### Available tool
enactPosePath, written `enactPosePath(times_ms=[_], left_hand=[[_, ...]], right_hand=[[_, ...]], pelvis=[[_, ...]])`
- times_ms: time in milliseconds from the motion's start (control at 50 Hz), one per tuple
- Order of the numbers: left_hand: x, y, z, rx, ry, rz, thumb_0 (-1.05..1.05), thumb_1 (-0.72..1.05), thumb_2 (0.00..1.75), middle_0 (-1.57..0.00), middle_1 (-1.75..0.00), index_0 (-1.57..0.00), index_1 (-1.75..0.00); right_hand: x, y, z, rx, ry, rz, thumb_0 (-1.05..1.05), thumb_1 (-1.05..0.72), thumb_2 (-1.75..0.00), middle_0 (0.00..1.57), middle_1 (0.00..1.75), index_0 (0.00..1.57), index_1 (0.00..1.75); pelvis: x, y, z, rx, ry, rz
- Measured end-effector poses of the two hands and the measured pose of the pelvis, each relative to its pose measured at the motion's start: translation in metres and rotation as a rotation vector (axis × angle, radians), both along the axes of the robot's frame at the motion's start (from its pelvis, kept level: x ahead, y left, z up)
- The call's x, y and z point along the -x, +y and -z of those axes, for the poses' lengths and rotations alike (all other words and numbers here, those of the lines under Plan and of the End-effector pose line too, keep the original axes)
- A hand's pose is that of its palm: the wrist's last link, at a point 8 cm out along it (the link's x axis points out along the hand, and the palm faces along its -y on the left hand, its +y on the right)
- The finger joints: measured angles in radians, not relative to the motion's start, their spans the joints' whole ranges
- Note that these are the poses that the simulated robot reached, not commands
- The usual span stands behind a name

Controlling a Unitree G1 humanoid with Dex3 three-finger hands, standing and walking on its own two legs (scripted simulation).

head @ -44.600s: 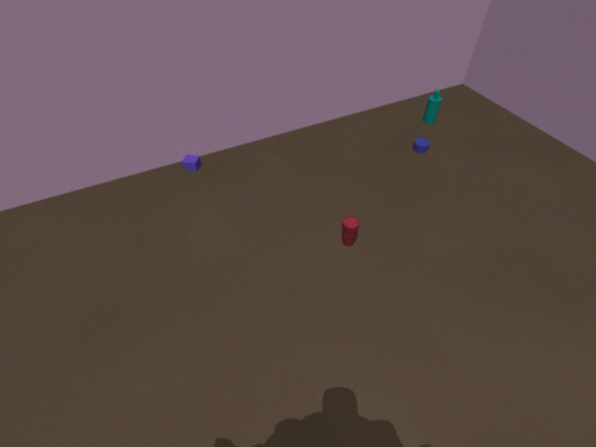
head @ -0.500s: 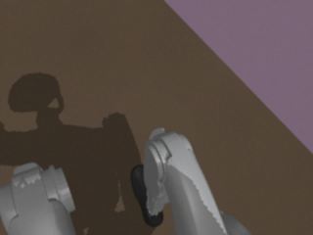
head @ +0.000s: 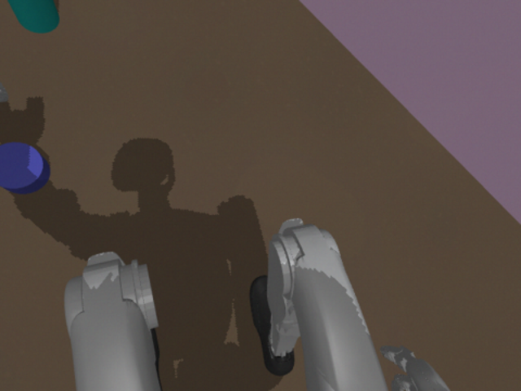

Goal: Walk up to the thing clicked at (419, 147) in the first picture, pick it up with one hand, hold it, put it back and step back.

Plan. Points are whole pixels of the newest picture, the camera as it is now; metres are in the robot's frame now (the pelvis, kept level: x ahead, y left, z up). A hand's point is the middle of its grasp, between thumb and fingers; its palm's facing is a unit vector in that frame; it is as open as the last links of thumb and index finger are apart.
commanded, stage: withdraw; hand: left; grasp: from above
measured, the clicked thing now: (19, 168) +0.50 +0.33 -0.33
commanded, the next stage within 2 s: home in 0.12 s
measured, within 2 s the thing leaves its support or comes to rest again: neither
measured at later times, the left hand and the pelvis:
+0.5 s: hand out of the picture +0.49 +0.36 -0.14, palm faces -0.38 -0.15 -0.91, open 12.5 cm; pelvis +0.01 +0.00 -0.01, yaw +0 degrees
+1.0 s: hand out of the picture +0.29 +0.27 +0.07, palm faces -0.07 -0.85 -0.52, open 7.6 cm; pelvis +0.01 -0.01 +0.18, yaw +7 degrees
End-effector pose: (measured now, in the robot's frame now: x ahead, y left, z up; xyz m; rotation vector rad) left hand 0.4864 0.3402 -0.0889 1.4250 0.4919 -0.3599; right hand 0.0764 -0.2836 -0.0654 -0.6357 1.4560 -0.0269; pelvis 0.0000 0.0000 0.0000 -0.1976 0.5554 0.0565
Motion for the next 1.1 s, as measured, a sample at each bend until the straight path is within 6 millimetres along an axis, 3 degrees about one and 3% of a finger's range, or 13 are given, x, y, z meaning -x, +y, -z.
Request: enactPosePath(times_ms=[140,240,400,460,540,620,740,880,980,1100], left_hand=[[-0.004,-0.013,0.037,-0.036,-0.071,0.015,0.0,-0.48,0.99,-0.1,-1.0,-0.1,-0.99],[-0.018,-0.015,0.046,-0.073,-0.13,-0.025,0.0,-0.46,0.97,-0.12,-0.98,-0.12,-0.98],[-0.031,0.005,0.024,-0.123,-0.176,-0.173,0.0,-0.31,0.93,-0.2,-0.83,-0.19,-0.83],[-0.022,0.015,0.009,-0.11,-0.146,-0.224,0.0,-0.2,0.89,-0.21,-0.72,-0.2,-0.73],[0.007,0.022,-0.018,-0.037,-0.097,-0.283,0.0,-0.02,0.82,-0.21,-0.56,-0.2,-0.57],[0.048,0.021,-0.054,0.114,-0.074,-0.352,0.0,0.21,0.78,-0.2,-0.43,-0.2,-0.43],[0.107,0.011,-0.108,0.319,-0.09,-0.437,0.0,0.59,0.82,-0.21,-0.33,-0.2,-0.34],[0.165,-0.009,-0.159,0.492,-0.099,-0.599,0.01,0.8,0.87,-0.21,-0.3,-0.21,-0.3],[0.2,-0.031,-0.196,0.623,-0.065,-0.732,0.01,0.84,0.87,-0.21,-0.3,-0.21,-0.3],[0.226,-0.048,-0.244,0.742,-0.051,-0.875,0.01,0.88,0.89,-0.21,-0.3,-0.21,-0.3]], right_hand=[[0.021,0.003,0.015,0.012,0.043,0.017,0.0,-0.9,-0.9,0.2,0.3,0.2,0.3],[0.034,0.016,0.026,-0.025,0.05,0.045,0.0,-0.9,-0.89,0.2,0.3,0.2,0.3],[0.037,0.033,0.037,-0.107,0.029,0.114,0.0,-0.89,-0.89,0.2,0.3,0.2,0.3],[0.03,0.036,0.035,-0.138,0.022,0.132,0.0,-0.89,-0.89,0.2,0.3,0.2,0.3],[0.013,0.034,0.025,-0.166,0.012,0.136,0.0,-0.89,-0.89,0.2,0.3,0.2,0.3],[-0.014,0.026,0.007,-0.164,-0.03,0.115,0.0,-0.9,-0.9,0.2,0.3,0.2,0.3],[-0.075,0.015,-0.036,-0.147,-0.207,0.062,0.0,-0.9,-0.9,0.2,0.3,0.2,0.3],[-0.139,0.03,-0.102,-0.202,-0.456,-0.009,0.0,-0.9,-0.9,0.2,0.3,0.2,0.3],[-0.16,0.05,-0.151,-0.262,-0.567,-0.026,0.0,-0.9,-0.9,0.2,0.3,0.2,0.3],[-0.168,0.065,-0.202,-0.306,-0.638,-0.007,0.0,-0.9,-0.9,0.2,0.3,0.2,0.3]], pelvis=[[0.002,0.0,0.021,0.003,-0.019,0.008],[0.001,0.0,0.03,0.003,-0.01,0.018],[-0.009,0.002,0.028,0.001,0.037,0.02],[-0.012,0.002,0.019,-0.002,0.056,0.014],[-0.014,0.002,-0.003,-0.012,0.075,-0.002],[-0.015,0.002,-0.031,-0.03,0.081,-0.015],[-0.013,-0.001,-0.073,-0.052,0.061,-0.03],[-0.009,-0.006,-0.125,-0.077,-0.002,-0.049],[-0.012,-0.008,-0.169,-0.092,-0.044,-0.062],[-0.024,-0.01,-0.216,-0.113,-0.095,-0.077]])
